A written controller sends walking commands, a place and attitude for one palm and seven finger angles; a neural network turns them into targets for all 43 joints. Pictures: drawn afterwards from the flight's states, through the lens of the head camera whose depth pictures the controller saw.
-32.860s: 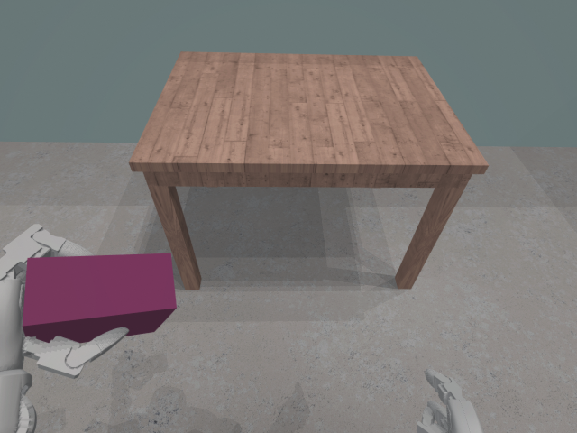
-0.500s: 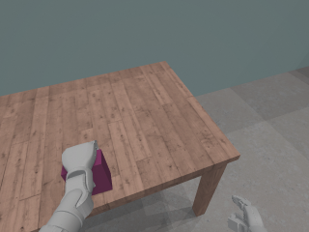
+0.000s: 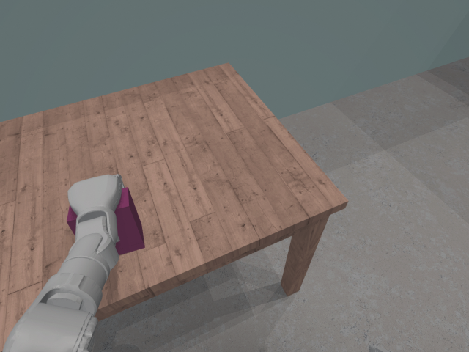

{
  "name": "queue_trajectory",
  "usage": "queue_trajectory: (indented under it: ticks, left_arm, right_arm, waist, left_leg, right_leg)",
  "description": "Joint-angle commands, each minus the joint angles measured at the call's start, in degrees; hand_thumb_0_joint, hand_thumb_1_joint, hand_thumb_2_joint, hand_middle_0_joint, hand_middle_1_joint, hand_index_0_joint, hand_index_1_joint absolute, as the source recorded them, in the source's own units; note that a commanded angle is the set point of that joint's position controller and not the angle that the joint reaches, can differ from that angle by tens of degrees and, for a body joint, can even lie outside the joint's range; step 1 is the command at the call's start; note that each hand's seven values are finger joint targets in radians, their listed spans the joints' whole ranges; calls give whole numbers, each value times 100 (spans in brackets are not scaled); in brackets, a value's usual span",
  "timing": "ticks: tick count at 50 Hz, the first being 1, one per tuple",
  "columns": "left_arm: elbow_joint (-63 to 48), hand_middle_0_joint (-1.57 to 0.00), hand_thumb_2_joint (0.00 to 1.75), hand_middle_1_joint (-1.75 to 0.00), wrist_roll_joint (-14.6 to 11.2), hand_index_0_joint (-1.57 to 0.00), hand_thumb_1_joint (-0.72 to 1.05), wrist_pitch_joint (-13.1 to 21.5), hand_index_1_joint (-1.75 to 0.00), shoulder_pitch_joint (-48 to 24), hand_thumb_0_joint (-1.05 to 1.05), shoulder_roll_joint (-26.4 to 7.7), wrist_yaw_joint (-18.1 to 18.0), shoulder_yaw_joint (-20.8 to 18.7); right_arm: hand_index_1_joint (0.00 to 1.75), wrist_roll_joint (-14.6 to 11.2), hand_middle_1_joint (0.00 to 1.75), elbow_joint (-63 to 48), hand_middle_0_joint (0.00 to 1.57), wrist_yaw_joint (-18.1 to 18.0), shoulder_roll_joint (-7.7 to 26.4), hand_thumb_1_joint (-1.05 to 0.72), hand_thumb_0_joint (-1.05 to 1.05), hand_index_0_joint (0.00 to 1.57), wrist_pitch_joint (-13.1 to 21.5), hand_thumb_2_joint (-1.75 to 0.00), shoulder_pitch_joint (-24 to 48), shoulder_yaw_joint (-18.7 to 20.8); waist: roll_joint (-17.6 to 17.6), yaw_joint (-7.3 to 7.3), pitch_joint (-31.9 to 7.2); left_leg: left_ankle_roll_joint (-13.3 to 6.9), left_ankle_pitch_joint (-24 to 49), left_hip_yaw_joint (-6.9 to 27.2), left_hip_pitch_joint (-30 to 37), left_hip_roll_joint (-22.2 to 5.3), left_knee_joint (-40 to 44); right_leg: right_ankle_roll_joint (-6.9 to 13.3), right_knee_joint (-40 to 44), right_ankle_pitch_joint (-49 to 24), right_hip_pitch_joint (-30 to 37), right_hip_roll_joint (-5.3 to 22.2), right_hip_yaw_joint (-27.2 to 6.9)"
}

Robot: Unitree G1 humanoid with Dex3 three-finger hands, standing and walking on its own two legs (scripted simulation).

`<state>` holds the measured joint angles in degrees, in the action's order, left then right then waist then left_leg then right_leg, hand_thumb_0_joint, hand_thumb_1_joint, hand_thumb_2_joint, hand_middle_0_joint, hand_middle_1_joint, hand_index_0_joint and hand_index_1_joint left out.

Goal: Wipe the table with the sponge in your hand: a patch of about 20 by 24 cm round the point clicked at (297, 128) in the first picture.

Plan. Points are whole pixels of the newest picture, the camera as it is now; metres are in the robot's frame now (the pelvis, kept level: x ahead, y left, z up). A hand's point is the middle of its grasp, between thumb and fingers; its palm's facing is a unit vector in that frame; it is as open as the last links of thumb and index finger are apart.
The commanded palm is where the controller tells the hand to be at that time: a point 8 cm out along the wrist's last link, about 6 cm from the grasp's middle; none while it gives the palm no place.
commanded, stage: wipe forward along the middle lane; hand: left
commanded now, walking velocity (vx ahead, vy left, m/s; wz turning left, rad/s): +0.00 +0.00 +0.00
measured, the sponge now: (112, 232) +0.35 +0.28 -0.04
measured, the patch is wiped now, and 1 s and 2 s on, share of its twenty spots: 1.00 1.00 1.00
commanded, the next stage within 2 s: slide back across to the first lane in 0.94 s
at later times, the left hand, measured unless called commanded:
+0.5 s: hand (99, 192) +0.42 +0.31 +0.01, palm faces -0.16 +0.02 -0.99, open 10.3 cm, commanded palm +0.41 +0.30 +0.04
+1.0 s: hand (92, 176) +0.46 +0.34 +0.01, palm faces -0.15 +0.01 -0.99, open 10.3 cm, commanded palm +0.46 +0.32 +0.04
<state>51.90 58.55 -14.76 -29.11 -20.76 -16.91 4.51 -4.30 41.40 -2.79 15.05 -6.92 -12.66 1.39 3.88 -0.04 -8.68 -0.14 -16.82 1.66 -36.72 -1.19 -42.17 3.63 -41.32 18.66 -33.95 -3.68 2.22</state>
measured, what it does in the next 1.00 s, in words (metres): stands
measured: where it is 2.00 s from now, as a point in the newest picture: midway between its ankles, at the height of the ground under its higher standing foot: outside the picture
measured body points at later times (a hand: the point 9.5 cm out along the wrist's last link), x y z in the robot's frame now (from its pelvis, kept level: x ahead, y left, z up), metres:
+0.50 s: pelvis +0.00 +0.00 -0.01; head +0.06 -0.01 +0.43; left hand +0.42 +0.30 +0.07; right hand +0.07 -0.27 -0.14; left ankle +0.04 +0.13 -0.71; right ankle +0.02 -0.08 -0.71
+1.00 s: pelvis +0.01 +0.03 -0.01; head +0.10 +0.04 +0.43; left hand +0.46 +0.33 +0.06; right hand +0.06 -0.24 -0.14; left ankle +0.04 +0.13 -0.71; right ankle +0.02 -0.08 -0.71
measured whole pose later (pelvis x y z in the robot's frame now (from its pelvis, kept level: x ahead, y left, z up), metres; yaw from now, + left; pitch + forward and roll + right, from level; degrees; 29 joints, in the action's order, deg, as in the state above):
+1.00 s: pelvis +0.01 +0.03 -0.01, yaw -1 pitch +20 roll -3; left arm 69.3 61.5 -11.0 -48.6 -31.6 -15.6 -0.1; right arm -3.3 41.3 -0.7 14.8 -4.3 -16.4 0.2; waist 3.3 -4.7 -10.1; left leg -1.2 -19.7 2.1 -49.3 -1.2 -49.2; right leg 1.5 -44.3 19.5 -44.7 -4.1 2.2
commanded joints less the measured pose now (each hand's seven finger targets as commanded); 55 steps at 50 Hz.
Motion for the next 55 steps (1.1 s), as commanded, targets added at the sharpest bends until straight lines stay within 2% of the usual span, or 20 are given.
queue_trajectory:
  ticks: [1,2,4,7,11,15,17,21,24,27,30,34,36,37,40,42,46,49,52,55]
  left_arm:
    - [21,-120,130,-160,125,-120,10,9,-160,-1508,0,-1308,-308,-264]
    - [27,-120,130,-160,122,-120,10,43,-160,-1615,0,-1421,-317,-380]
    - [184,-120,130,-160,112,-120,10,78,-160,-1626,0,-1567,-358,-445]
    - [309,-120,130,-160,155,-120,10,120,-160,-1811,0,-1713,-381,-533]
    - [525,-120,130,-160,164,-120,10,101,-160,-2148,0,-2028,-374,-551]
    - [745,-120,130,-160,188,-120,10,133,-160,-2460,0,-2261,-304,-593]
    - [709,-120,130,-160,183,-120,10,174,-160,-2587,0,-2136,-243,-512]
    - [816,-120,130,-160,204,-120,10,230,-160,-2709,0,-2183,-167,-453]
    - [885,-120,130,-160,213,-120,10,298,-160,-2689,0,-2348,-137,-583]
    - [825,-120,130,-160,205,-120,10,344,-160,-2737,0,-2264,-126,-604]
    - [887,-120,130,-160,229,-120,10,320,-160,-2674,0,-2288,-112,-584]
    - [1001,-120,130,-160,295,-120,10,310,-160,-2824,0,-2422,-109,-639]
    - [1037,-120,130,-160,328,-120,10,294,-160,-2858,0,-2321,-111,-552]
    - [952,-120,130,-160,315,-120,10,320,-160,-2974,0,-2350,-99,-608]
    - [1077,-120,130,-160,336,-120,10,306,-160,-2926,0,-2231,-113,-512]
    - [1054,-120,130,-160,314,-120,10,317,-160,-3138,0,-2279,-121,-570]
    - [1324,-120,130,-160,387,-120,10,251,-160,-3387,0,-2536,-144,-609]
    - [1381,-120,130,-160,475,-120,10,238,-160,-3719,0,-2564,-127,-545]
    - [1403,-120,130,-160,426,-120,10,236,-160,-3705,0,-2586,-64,-618]
    - [1355,-120,130,-160,455,-120,10,247,-160,-3565,0,-2864,15,-748]
  right_arm:
    - [30,34,30,-691,20,-12,722,-90,0,20,267,-90,289,216]
    - [30,45,30,-654,20,-6,729,-90,0,20,285,-90,258,223]
    - [30,49,30,-627,20,-11,755,-90,0,20,307,-90,150,234]
    - [30,58,30,-589,20,10,769,-90,0,20,332,-90,78,234]
    - [30,43,30,-572,20,7,801,-90,0,20,357,-90,-28,201]
    - [30,40,30,-542,20,-2,830,-90,0,20,396,-90,-157,184]
    - [30,46,30,-553,20,27,804,-90,0,20,424,-90,-227,181]
    - [30,54,30,-553,20,34,842,-90,0,20,436,-90,-375,167]
    - [30,67,30,-520,20,42,860,-90,0,20,447,-90,-487,173]
    - [30,87,30,-494,20,76,855,-90,0,20,452,-90,-546,199]
    - [30,87,30,-477,20,98,879,-90,0,20,415,-90,-625,207]
    - [30,93,30,-432,20,105,902,-90,0,20,395,-90,-718,211]
    - [30,101,30,-432,20,115,901,-90,0,20,387,-90,-737,214]
    - [30,107,30,-426,20,120,890,-90,0,20,389,-90,-719,217]
    - [30,112,30,-429,20,140,897,-90,0,20,366,-90,-788,227]
    - [30,119,30,-412,20,147,890,-90,0,20,365,-90,-786,218]
    - [30,118,30,-397,20,134,953,-90,0,20,363,-90,-868,196]
    - [30,147,30,-346,20,146,970,-90,0,20,386,-90,-955,204]
    - [30,163,30,-374,20,166,962,-90,0,20,388,-90,-978,202]
    - [30,147,30,-444,20,177,985,-90,0,20,345,-90,-1008,187]
  waist:
    - [-864,-191,-755]
    - [-812,-160,-859]
    - [-1026,-215,-899]
    - [-875,-232,-944]
    - [-792,-319,-863]
    - [-680,-396,-959]
    - [-469,-398,-1188]
    - [-640,-509,-1217]
    - [-622,-502,-1342]
    - [-503,-500,-1512]
    - [-625,-537,-1483]
    - [-590,-574,-1449]
    - [-593,-601,-1438]
    - [-412,-569,-1550]
    - [-485,-594,-1528]
    - [-328,-597,-1541]
    - [-548,-697,-1415]
    - [-295,-761,-1481]
    - [-218,-685,-1735]
    - [-172,-571,-1831]
  left_leg:
    - [-296,-320,-155,96,246,270]
    - [-291,-270,-131,92,231,270]
    - [-310,-353,-170,-67,230,188]
    - [-307,-294,-132,-171,215,146]
    - [-307,-541,-175,-379,219,66]
    - [-320,-540,-144,-434,202,7]
    - [-316,-337,-111,-347,197,-1]
    - [-331,-276,-136,-421,179,-109]
    - [-336,-145,-141,-463,182,-169]
    - [-342,175,-134,-370,165,-216]
    - [-344,228,-177,-382,164,-257]
    - [-346,270,-151,-397,165,-251]
    - [-344,285,-160,-354,157,-251]
    - [-339,401,-141,-280,146,-247]
    - [-336,372,-117,-220,143,-248]
    - [-328,423,-80,-164,119,-217]
    - [-331,229,-64,-327,121,-231]
    - [-335,248,-23,-146,91,-240]
    - [-322,378,2,-53,83,-226]
    - [-309,371,31,3,93,-179]
  right_leg:
    - [-147,1082,79,394,163,-579]
    - [-119,1052,-30,431,146,-589]
    - [-176,1076,65,485,174,-642]
    - [-141,995,-86,442,147,-626]
    - [-178,1091,395,355,184,-731]
    - [-177,1027,375,277,159,-699]
    - [-150,892,-27,329,134,-613]
    - [-186,857,-258,311,130,-618]
    - [-186,774,-513,357,105,-574]
    - [-161,635,-1044,356,77,-489]
    - [-191,647,-1204,368,80,-488]
    - [-179,579,-1152,220,41,-384]
    - [-178,580,-1140,130,34,-358]
    - [-150,536,-1243,127,29,-361]
    - [-156,513,-1071,-51,1,-272]
    - [-122,479,-1039,-152,-10,-231]
    - [-151,485,-773,-268,-28,-209]
    - [-129,453,-617,-531,-51,-168]
    - [-109,406,-711,-448,-59,-148]
    - [-104,398,-603,-371,-77,-124]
